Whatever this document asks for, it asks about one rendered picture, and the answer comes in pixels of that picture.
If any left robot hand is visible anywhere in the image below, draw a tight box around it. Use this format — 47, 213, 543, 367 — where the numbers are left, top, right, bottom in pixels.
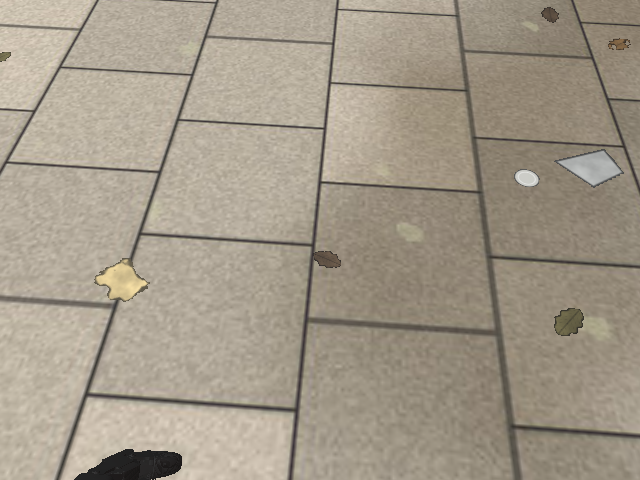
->
74, 449, 182, 480

